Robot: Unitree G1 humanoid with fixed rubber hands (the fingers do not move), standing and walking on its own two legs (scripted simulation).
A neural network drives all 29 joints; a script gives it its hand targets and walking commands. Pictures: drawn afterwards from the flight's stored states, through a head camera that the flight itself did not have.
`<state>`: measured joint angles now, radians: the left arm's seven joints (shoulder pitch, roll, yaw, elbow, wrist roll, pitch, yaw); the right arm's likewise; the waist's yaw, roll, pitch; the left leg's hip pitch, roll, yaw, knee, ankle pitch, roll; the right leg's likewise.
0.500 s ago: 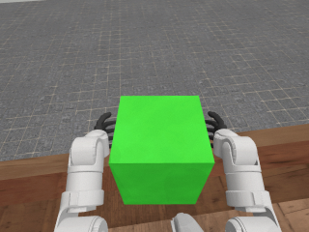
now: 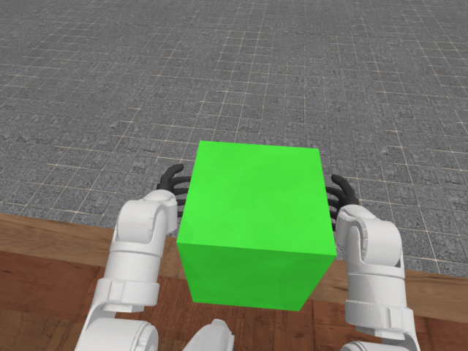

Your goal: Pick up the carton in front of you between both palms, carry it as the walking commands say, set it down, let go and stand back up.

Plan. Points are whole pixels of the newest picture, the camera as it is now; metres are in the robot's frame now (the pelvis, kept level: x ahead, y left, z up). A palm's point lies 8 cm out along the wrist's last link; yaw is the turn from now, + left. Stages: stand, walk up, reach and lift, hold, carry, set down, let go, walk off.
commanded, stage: carry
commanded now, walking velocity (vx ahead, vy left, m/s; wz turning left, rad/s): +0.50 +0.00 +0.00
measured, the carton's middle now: (252, 230) +0.34 +0.04 +0.00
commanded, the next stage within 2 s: none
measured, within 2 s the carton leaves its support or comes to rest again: neither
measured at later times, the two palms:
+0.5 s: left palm (230, 127) +0.73 +0.16 -0.10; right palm (331, 129) +0.76 -0.14 -0.09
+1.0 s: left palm (249, 96) +1.13 +0.15 -0.27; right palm (319, 109) +1.10 -0.14 -0.27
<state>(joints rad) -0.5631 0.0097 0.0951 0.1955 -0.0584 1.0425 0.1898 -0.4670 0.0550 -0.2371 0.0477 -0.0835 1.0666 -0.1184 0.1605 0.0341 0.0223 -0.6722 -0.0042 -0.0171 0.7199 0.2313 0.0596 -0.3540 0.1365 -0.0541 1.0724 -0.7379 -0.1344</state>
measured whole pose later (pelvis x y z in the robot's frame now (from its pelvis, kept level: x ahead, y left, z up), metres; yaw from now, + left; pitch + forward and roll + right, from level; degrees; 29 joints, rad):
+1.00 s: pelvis +0.77 +0.04 -0.36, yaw +0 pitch +4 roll +1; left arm -0.56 -0.01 0.21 0.16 0.03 1.10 0.13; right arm -0.54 0.01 -0.13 0.14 0.00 1.10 -0.17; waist -0.12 0.00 -0.05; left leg -0.45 -0.13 0.04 0.86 -0.42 0.11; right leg -0.70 0.00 0.08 1.24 -0.40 -0.01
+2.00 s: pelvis +1.47 +0.03 -0.44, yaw -2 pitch +5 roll -2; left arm -0.24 -0.15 0.15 -0.23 0.11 1.13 0.11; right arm -0.26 0.14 -0.19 -0.20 -0.08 1.12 -0.09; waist -0.03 0.01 -0.13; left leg -0.08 0.03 0.10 0.26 -0.27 0.03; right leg -0.54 -0.04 -0.12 0.56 -0.15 0.03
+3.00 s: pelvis +2.05 +0.01 -0.45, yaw +0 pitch +4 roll +0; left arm -0.13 -0.13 0.10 -0.38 0.11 1.23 0.09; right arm -0.14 0.13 -0.08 -0.35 -0.11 1.21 -0.09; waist -0.01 0.00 -0.14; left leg 0.01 0.06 0.19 0.31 -0.37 -0.03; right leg -0.49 -0.08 -0.19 0.47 -0.09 0.00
